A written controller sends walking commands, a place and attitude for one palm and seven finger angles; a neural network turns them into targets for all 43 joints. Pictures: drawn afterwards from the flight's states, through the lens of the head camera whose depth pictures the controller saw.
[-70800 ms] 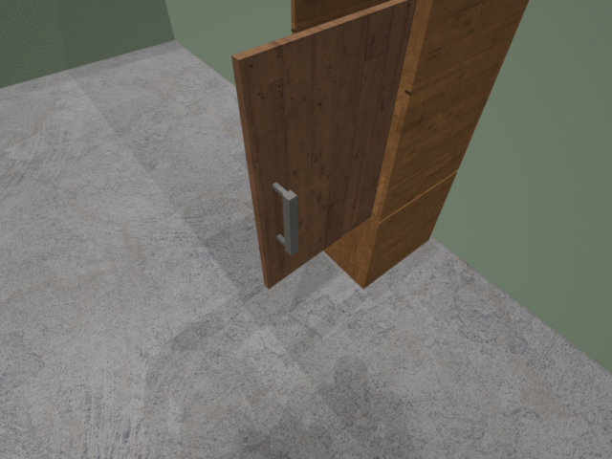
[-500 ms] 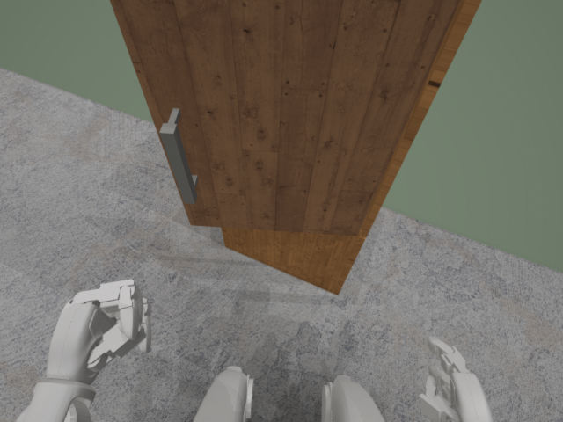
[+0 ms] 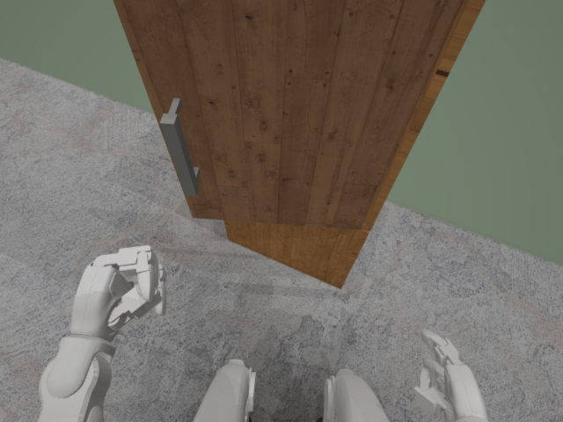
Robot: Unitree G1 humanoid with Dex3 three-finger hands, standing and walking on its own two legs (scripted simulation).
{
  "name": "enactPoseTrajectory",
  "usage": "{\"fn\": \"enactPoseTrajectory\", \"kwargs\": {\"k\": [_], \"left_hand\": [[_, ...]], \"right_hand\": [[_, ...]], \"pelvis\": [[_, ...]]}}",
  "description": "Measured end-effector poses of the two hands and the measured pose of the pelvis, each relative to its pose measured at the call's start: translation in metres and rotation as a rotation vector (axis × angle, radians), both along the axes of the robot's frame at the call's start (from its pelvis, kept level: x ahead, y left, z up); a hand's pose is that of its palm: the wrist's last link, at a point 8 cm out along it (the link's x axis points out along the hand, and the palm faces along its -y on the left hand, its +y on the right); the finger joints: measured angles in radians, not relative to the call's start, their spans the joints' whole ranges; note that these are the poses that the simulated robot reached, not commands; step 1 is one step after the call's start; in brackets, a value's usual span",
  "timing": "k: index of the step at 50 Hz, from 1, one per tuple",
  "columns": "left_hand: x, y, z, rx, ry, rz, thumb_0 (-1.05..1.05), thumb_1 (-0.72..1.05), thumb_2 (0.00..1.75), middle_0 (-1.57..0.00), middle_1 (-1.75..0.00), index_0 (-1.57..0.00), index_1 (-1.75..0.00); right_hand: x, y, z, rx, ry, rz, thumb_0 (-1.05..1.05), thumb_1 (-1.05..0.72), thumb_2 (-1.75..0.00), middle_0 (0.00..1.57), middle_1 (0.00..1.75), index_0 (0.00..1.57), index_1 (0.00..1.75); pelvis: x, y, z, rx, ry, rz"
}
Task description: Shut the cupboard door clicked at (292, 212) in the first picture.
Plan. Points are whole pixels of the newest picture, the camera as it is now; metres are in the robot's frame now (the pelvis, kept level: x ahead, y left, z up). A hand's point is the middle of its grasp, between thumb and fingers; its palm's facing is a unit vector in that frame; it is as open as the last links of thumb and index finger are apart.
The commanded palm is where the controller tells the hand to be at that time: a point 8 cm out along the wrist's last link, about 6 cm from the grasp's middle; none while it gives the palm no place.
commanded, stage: bring the fist close to the handle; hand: left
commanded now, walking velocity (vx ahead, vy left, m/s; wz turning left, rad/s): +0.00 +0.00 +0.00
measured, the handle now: (184, 151) +0.51 +0.20 +0.04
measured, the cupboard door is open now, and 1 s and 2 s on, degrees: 21 21 11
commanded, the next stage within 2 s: push the door shut along its arc in 1.16 s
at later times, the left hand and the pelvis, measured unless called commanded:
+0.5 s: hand (184, 228) +0.36 +0.17 +0.05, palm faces -0.03 -1.00 -0.02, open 3.1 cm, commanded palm +0.35 +0.22 +0.04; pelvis +0.00 +0.00 +0.01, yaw -1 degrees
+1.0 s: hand (197, 194) +0.43 +0.16 +0.04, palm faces -0.02 -1.00 -0.02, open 3.1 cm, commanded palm +0.40 +0.22 +0.04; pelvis +0.00 +0.00 +0.01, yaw -2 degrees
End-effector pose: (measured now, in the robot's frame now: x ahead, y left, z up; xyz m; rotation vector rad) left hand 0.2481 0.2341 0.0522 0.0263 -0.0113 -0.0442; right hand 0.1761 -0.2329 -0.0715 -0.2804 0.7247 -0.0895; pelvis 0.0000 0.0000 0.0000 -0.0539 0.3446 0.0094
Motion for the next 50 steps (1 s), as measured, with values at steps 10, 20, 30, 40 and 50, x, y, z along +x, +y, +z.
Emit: {"fn": "enactPoseTrajectory", "kwargs": {"k": [10,20,30,40,50], "left_hand": [[0.044,-0.003,-0.001,-0.002,0.023,0.014,0.02,0.90,0.90,-1.30,-1.50,-1.30,-1.50],[0.076,-0.007,-0.005,0.000,0.006,0.012,0.02,0.90,0.90,-1.30,-1.50,-1.30,-1.50],[0.115,-0.014,-0.005,0.002,-0.012,0.026,0.02,0.90,0.90,-1.30,-1.50,-1.30,-1.50],[0.150,-0.012,-0.008,0.002,-0.005,0.040,0.02,0.90,0.90,-1.30,-1.50,-1.30,-1.50],[0.159,-0.018,-0.011,-0.003,0.008,0.028,0.02,0.90,0.90,-1.30,-1.50,-1.29,-1.50]], "right_hand": [[-0.024,-0.008,-0.002,0.003,0.090,-0.050,0.01,-0.90,-0.90,0.20,0.30,0.20,0.30],[-0.042,-0.019,-0.009,-0.015,0.177,-0.086,0.01,-0.91,-0.90,0.20,0.30,0.20,0.30],[-0.054,-0.022,-0.018,-0.007,0.231,-0.113,0.01,-0.91,-0.90,0.20,0.30,0.20,0.30],[-0.078,-0.026,-0.027,-0.011,0.310,-0.143,0.01,-0.91,-0.90,0.20,0.30,0.20,0.30],[-0.107,-0.030,-0.031,0.001,0.397,-0.194,0.01,-0.91,-0.90,0.20,0.30,0.20,0.30]], "pelvis": [[0.004,0.001,0.008,0.011,0.008,-0.013],[0.006,0.002,0.009,0.016,0.021,-0.017],[0.003,0.000,0.008,0.024,0.037,-0.025],[0.000,-0.002,0.004,0.024,0.059,-0.027],[0.001,0.000,0.005,0.029,0.071,-0.041]]}}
